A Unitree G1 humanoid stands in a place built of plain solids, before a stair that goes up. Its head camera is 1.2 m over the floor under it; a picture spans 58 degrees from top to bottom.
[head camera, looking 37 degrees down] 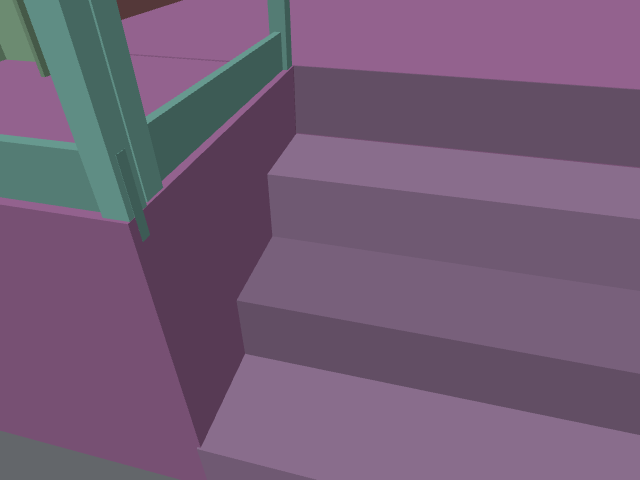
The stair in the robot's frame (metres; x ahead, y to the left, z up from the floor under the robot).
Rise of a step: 0.21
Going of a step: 0.28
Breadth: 1.12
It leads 14 degrees to the right of straight ahead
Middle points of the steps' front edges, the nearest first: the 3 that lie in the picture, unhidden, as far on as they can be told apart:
0.65 -0.32 0.42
0.92 -0.39 0.63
1.19 -0.46 0.84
